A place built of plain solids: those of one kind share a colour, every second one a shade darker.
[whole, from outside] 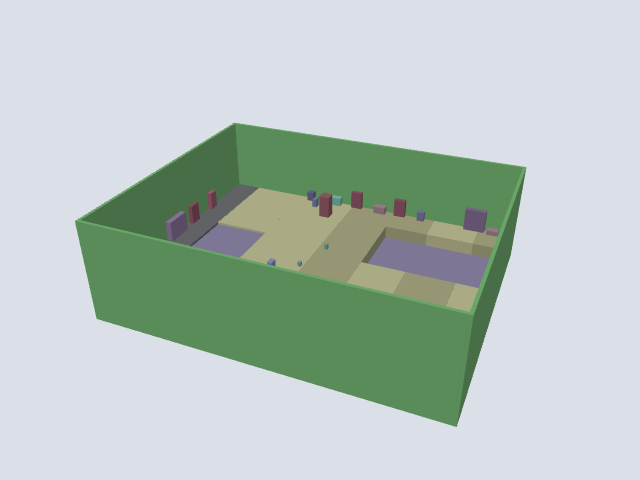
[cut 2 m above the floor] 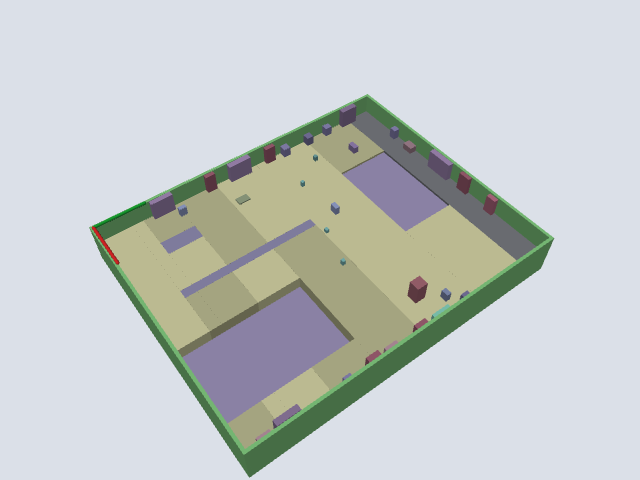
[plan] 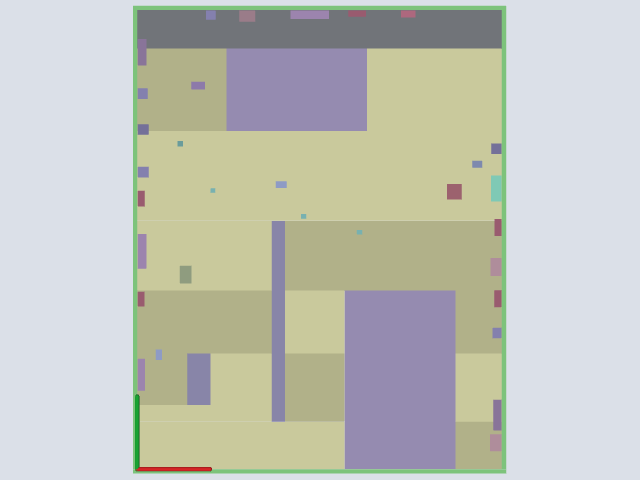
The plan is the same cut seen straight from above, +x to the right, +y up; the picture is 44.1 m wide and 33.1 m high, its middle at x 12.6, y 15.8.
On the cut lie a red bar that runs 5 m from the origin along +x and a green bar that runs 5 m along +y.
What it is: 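A vehicle workshop, tram depot or goods shed with inspection pits, wash bays, truck wells or a traverser pit in its floor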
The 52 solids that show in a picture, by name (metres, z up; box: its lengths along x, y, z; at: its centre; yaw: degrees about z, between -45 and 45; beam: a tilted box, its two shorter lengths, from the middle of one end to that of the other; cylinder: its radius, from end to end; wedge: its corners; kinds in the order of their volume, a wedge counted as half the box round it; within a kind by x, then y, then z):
{
 "floor_1": {"box": [3.44, 3.55, 2.4], "at": [1.72, 6.2, -1.2]},
 "floor_2": {"box": [6.15, 5.68, 2.4], "at": [3.08, 26.16, -1.2]},
 "floor_3": {"box": [9.27, 1.16, 2.4], "at": [4.63, 3.84, -1.2]},
 "floor_4": {"box": [9.27, 4.35, 2.4], "at": [4.63, 10.14, -1.2]},
 "floor_5": {"box": [9.27, 4.8, 2.4], "at": [4.63, 14.72, -1.2]},
 "floor_6": {"box": [14.3, 3.26, 2.4], "at": [7.15, 1.63, -1.2]},
 "floor_7": {"box": [4.22, 3.55, 2.4], "at": [7.16, 6.2, -1.2]},
 "floor_8": {"box": [4.12, 1.16, 2.4], "at": [12.24, 3.84, -1.2]},
 "floor_9": {"box": [4.12, 3.55, 2.4], "at": [12.24, 6.2, -1.2]},
 "floor_10": {"box": [4.12, 4.35, 2.4], "at": [12.24, 10.14, -1.2]},
 "floor_11": {"box": [25.14, 6.2, 2.4], "at": [12.57, 20.22, -1.2]},
 "floor_12": {"box": [14.96, 4.8, 2.4], "at": [17.66, 14.72, -1.2]},
 "floor_13": {"box": [9.3, 5.68, 2.4], "at": [20.49, 26.16, -1.2]},
 "floor_14": {"box": [3.19, 3.26, 2.4], "at": [23.55, 1.63, -1.2]},
 "floor_15": {"box": [3.19, 1.16, 2.4], "at": [23.55, 3.84, -1.2]},
 "floor_16": {"box": [3.19, 3.55, 2.4], "at": [23.55, 6.2, -1.2]},
 "floor_17": {"box": [3.19, 4.35, 2.4], "at": [23.55, 10.14, -1.2]},
 "wall_1": {"box": [0.3, 31.66, 9.89], "at": [-0.15, 15.83, 2.54]},
 "wall_2": {"box": [25.74, 0.3, 9.89], "at": [12.57, -0.15, 2.54]},
 "wall_3": {"box": [25.74, 0.3, 9.89], "at": [12.57, 31.81, 2.54]},
 "wall_4": {"box": [0.3, 31.66, 9.89], "at": [25.29, 15.83, 2.54]},
 "bay_floor_1": {"box": [9.69, 5.68, 2.17], "at": [10.99, 26.16, -1.32]},
 "bay_floor_2": {"box": [7.65, 12.32, 1.11], "at": [18.12, 6.16, -1.85]},
 "bay_cover_1": {"box": [1.61, 3.55, 2.4], "at": [4.25, 6.2, -1.2]},
 "bay_cover_2": {"box": [0.91, 13.86, 2.4], "at": [9.72, 10.19, -1.2]},
 "rack_1": {"box": [0.51, 2.21, 2.43], "at": [0.28, 6.5, 1.17]},
 "rack_2": {"box": [0.6, 1.83, 2.07], "at": [0.33, 28.75, 0.98]},
 "rack_3": {"box": [0.61, 2.4, 2.37], "at": [0.34, 15.01, 1.14]},
 "rack_4": {"box": [2.67, 0.59, 2.12], "at": [11.89, 31.34, 1.01]},
 "rack_5": {"box": [0.56, 2.12, 2.36], "at": [24.83, 3.72, 1.13]},
 "cupboard_1": {"box": [0.47, 1.03, 2.02], "at": [0.27, 11.72, 0.96]},
 "cupboard_2": {"box": [0.49, 1.09, 1.91], "at": [0.28, 18.64, 0.91]},
 "cupboard_3": {"box": [1.24, 0.44, 2.03], "at": [15.16, 31.41, 0.96]},
 "cupboard_4": {"box": [1.01, 0.49, 1.91], "at": [18.68, 31.39, 0.91]},
 "cupboard_5": {"box": [0.5, 1.18, 1.92], "at": [24.86, 11.75, 0.91]},
 "cupboard_6": {"box": [0.47, 1.17, 1.89], "at": [24.88, 16.66, 0.9]},
 "bin_1": {"box": [0.69, 0.74, 1.02], "at": [0.38, 25.89, 0.46]},
 "bin_2": {"box": [0.77, 0.75, 1.04], "at": [0.41, 20.48, 0.47]},
 "bin_3": {"box": [0.76, 0.74, 1.02], "at": [0.41, 23.42, 0.46]},
 "bin_4": {"box": [0.69, 0.64, 1.14], "at": [5.08, 31.31, 0.52]},
 "bin_5": {"box": [0.7, 0.73, 1.02], "at": [24.76, 22.09, 0.46]},
 "bin_6": {"box": [0.61, 0.73, 1.03], "at": [24.8, 9.39, 0.47]},
 "lift_1": {"box": [1.02, 1.08, 2.4], "at": [21.87, 19.13, 1.15]},
 "crates_1": {"box": [1.11, 0.79, 0.73], "at": [7.58, 31.23, 0.32]},
 "crates_2": {"box": [0.79, 1.18, 0.54], "at": [24.71, 1.82, 0.22]},
 "crates_3": {"box": [0.75, 1.24, 0.8], "at": [24.73, 13.94, 0.35]},
 "bench_1": {"box": [0.72, 1.8, 0.92], "at": [24.75, 19.35, 0.41]},
 "trolley_1": {"box": [0.43, 0.73, 0.98], "at": [1.5, 7.88, 0.44]},
 "trolley_2": {"box": [0.77, 0.46, 0.92], "at": [9.93, 19.62, 0.41]},
 "trolley_3": {"box": [0.69, 0.48, 0.94], "at": [23.45, 21.02, 0.42]},
 "chest_1": {"box": [0.95, 0.54, 0.79], "at": [4.2, 26.45, 0.34]},
 "pallet_1": {"box": [0.81, 1.23, 0.2], "at": [3.33, 13.41, 0.05]}
}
